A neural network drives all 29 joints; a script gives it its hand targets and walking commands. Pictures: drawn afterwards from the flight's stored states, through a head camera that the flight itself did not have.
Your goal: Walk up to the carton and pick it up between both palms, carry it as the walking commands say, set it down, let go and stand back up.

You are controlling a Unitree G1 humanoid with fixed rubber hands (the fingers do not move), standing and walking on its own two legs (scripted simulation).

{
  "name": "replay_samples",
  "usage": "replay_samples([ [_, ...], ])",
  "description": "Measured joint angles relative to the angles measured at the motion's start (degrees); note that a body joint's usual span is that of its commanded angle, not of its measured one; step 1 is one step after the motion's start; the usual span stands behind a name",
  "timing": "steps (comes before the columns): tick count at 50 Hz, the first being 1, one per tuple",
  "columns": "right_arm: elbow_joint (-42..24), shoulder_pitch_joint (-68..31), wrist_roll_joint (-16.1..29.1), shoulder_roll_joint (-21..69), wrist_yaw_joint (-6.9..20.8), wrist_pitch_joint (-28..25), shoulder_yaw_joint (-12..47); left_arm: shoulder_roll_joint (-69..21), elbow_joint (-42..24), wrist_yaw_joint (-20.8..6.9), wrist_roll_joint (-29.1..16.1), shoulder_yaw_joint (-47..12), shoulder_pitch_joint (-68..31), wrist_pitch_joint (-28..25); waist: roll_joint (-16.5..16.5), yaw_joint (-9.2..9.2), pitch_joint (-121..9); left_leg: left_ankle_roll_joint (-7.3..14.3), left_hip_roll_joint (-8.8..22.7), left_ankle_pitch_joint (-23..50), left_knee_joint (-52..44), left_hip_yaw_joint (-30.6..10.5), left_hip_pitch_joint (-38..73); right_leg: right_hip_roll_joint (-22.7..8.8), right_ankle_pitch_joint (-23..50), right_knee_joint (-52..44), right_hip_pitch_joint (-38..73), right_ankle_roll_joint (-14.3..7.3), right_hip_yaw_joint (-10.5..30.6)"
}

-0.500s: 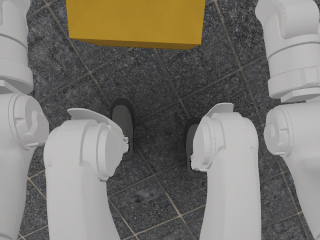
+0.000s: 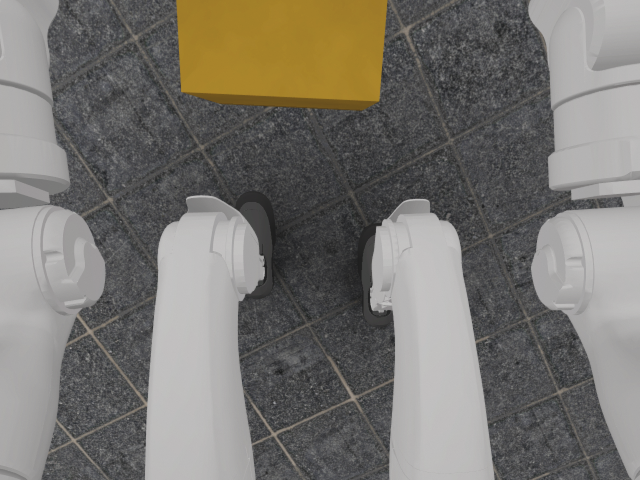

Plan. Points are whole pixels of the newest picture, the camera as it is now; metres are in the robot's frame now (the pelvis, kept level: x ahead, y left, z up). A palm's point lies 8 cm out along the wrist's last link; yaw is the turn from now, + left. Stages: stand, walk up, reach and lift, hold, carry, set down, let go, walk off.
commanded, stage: set down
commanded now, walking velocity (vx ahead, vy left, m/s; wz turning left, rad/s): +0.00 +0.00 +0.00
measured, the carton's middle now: (288, 3) +0.58 +0.05 -0.38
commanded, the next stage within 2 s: let go in 0.64 s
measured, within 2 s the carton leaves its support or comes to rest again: neither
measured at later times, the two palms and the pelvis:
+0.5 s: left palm out of the picture +0.55 +0.23 +0.05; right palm out of the picture +0.56 -0.19 +0.04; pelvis +0.00 +0.00 +0.13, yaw +0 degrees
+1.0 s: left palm out of the picture +0.44 +0.26 +0.09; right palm out of the picture +0.45 -0.20 +0.09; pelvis +0.03 +0.00 +0.21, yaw +0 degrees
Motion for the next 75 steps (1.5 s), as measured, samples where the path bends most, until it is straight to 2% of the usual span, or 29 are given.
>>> replay_samples([
  [4,-2.3,0.4,0.0,-0.2,0.4,1.3,0.0,0.0,-2.0,-0.1,0.0,0.0,1.0,1.3,-0.1,0.0,0.0,0.0,0.0,0.7,-4.0,0.0,3.6,0.0,1.0,-4.1,3.4,0.0,0.1],
  [15,-2.4,1.1,0.0,-0.5,1.4,2.6,-0.5,0.0,-4.1,-0.4,0.0,0.0,3.0,3.0,-0.1,0.0,0.0,-0.1,-0.1,4.2,-16.5,0.0,13.9,0.0,5.3,-16.7,13.0,0.0,0.2],
  [21,-0.3,1.4,0.0,-0.8,2.1,2.9,-0.6,0.0,-3.6,-0.9,0.0,0.0,3.3,3.2,-0.3,0.0,-0.1,-0.1,-0.1,6.9,-24.7,0.0,20.4,0.0,8.4,-24.9,19.1,0.0,0.3],
  [24,-0.2,1.6,0.0,-0.8,2.4,2.4,-0.8,0.0,-3.3,-1.2,0.0,0.0,3.4,3.2,-0.4,0.0,-0.1,-0.1,-0.1,8.4,-28.8,0.0,23.6,0.0,10.0,-28.9,22.1,0.0,0.4],
  [28,5.6,1.6,0.0,-0.9,3.6,1.0,-1.2,0.0,1.5,-1.8,0.0,0.0,3.4,2.3,-0.6,0.0,-3.3,-0.1,-0.1,10.0,-33.0,0.0,24.9,0.0,11.7,-33.1,23.3,0.0,0.4],
  [31,7.7,1.6,0.0,-0.9,4.3,-0.8,-1.7,-0.1,3.3,-2.5,0.0,0.0,3.5,1.0,-0.6,0.0,-5.1,-0.1,-0.1,10.8,-35.3,0.0,25.2,0.0,12.6,-35.4,23.6,0.0,0.4],
  [37,6.9,3.7,-0.7,-0.1,4.9,-2.7,-1.9,-0.2,2.7,-3.9,2.3,0.0,5.7,-0.9,-0.6,0.0,-3.3,-0.1,-0.1,11.3,-38.6,0.0,29.4,0.0,13.3,-39.0,27.8,0.0,0.5],
  [39,3.7,6.7,-1.2,0.7,4.5,-2.8,-2.0,-0.3,0.9,-5.0,2.4,0.0,8.4,-1.3,-0.7,0.0,-0.9,-0.1,-0.1,11.3,-39.8,0.0,32.5,0.0,13.4,-40.4,31.0,0.0,0.5],
  [44,-7.8,19.7,-3.0,4.7,1.8,-2.3,-2.6,-1.7,-8.8,-7.0,2.7,-0.2,21.5,-1.3,-0.8,0.0,0.1,-0.1,-0.1,11.1,-42.5,0.0,37.8,0.0,13.4,-43.5,36.4,0.0,0.5],
  [50,-17.5,38.1,-3.2,6.8,1.7,-2.6,-2.3,-3.3,-19.0,-7.4,2.7,-1.8,39.6,-1.1,-0.8,0.0,-0.3,-0.1,-0.1,10.9,-46.5,0.0,47.1,0.0,13.6,-48.2,46.0,0.0,0.6],
  [55,-16.7,50.4,-3.2,8.3,3.0,-5.8,-2.3,-6.1,-19.2,-8.4,2.7,-3.5,51.8,-3.4,-0.8,0.01,-8.7,-0.1,-0.1,11.1,-49.8,-0.1,50.8,0.0,14.2,-51.9,49.8,0.0,0.6],
  [61,-8.8,59.1,-4.7,10.5,6.0,-10.2,-2.1,-10.9,-14.6,-9.4,3.9,-4.5,62.0,-7.4,-0.8,0.02,-21.3,-0.1,-0.1,11.6,-54.6,-0.1,55.2,0.0,14.9,-57.0,54.3,0.0,0.7],
  [69,-6.9,70.3,-6.4,12.4,7.6,-15.7,-1.0,-13.5,-14.3,-9.8,6.0,-5.8,73.5,-11.9,-0.8,0.01,-23.3,-0.2,-0.1,12.7,-63.0,-0.1,68.6,-0.1,16.4,-66.1,67.9,0.0,0.8],
  [75,-8.8,80.7,-7.1,12.6,8.2,-18.5,-0.8,-14.7,-17.3,-9.9,6.9,-6.4,83.6,-14.1,-0.8,0.01,-23.2,-0.5,-0.1,13.7,-69.5,-0.1,77.7,-0.2,17.9,-73.3,77.4,0.0,0.8],
])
